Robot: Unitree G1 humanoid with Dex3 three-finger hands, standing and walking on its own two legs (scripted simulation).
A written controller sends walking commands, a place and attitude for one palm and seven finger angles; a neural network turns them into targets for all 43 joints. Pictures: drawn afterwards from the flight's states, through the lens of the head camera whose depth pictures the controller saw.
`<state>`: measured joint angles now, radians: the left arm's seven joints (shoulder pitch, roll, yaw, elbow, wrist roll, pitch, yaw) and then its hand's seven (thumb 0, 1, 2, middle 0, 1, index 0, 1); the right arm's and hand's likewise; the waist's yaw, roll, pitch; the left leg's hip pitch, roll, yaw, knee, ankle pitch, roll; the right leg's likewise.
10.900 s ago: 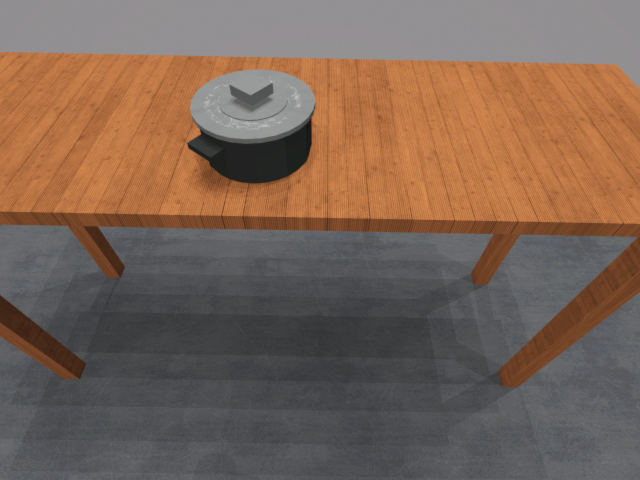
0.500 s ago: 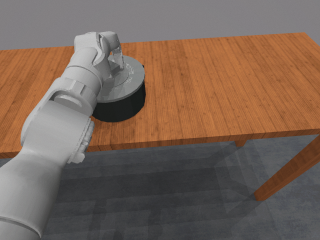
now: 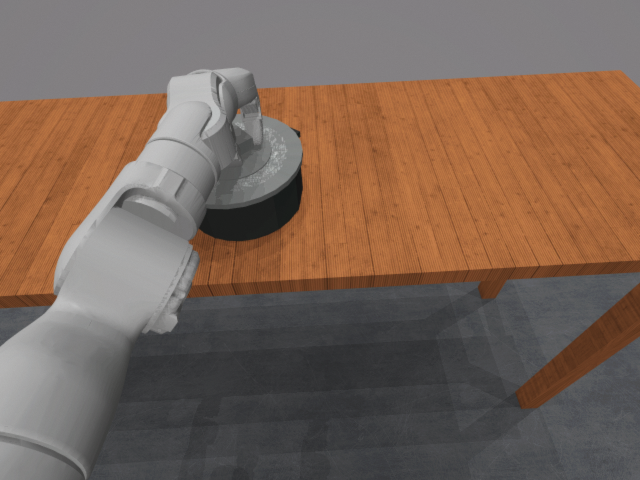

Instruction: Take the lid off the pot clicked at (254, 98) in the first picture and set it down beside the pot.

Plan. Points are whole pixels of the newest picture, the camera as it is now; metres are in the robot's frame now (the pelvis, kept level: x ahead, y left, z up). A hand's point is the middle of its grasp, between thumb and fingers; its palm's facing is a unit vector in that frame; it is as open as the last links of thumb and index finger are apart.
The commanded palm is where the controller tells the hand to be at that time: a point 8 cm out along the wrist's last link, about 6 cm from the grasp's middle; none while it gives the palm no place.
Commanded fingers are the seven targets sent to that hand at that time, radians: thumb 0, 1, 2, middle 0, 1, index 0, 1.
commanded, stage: close the fingers and squeeze the knob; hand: left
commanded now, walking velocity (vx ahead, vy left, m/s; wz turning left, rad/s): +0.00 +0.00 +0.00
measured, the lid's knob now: (229, 142) +0.52 +0.08 +0.16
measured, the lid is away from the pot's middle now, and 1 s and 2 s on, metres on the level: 0.01 0.01 0.02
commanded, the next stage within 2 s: lift the lid straight up in 0.20 s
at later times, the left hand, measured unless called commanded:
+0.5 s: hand (224, 134) +0.49 +0.08 +0.19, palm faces -0.39 -0.07 -0.92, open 6.3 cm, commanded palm +0.49 +0.09 +0.25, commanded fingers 0.00 0.68 0.93 -0.72 -1.07 -0.95 -1.16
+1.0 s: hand (210, 102) +0.49 +0.09 +0.23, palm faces -0.34 -0.08 -0.94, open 6.0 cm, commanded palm +0.49 +0.08 +0.29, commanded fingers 0.00 0.68 0.93 -0.72 -1.07 -0.96 -1.16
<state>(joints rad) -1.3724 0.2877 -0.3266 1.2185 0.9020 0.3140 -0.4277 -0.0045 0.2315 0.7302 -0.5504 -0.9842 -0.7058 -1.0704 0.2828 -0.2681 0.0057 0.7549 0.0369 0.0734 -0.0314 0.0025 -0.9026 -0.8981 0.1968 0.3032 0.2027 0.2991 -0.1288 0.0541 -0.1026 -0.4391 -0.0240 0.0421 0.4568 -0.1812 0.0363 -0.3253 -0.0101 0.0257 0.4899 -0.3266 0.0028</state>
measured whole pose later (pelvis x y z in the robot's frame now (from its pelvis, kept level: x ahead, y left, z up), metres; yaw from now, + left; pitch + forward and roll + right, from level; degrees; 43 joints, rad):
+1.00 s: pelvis +0.00 +0.00 +0.00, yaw +0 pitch +9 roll +1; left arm -1.48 0.32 -0.33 1.22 0.91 0.34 -0.50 0.04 0.30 0.76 -0.49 -0.94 -0.85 -1.11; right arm 0.29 -0.27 0.01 0.76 0.03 0.04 -0.03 0.00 -0.90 -0.90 0.20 0.30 0.20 0.30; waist -0.13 0.05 -0.11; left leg -0.43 -0.03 0.04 0.44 -0.18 0.04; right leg -0.31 -0.01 0.02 0.47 -0.32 0.01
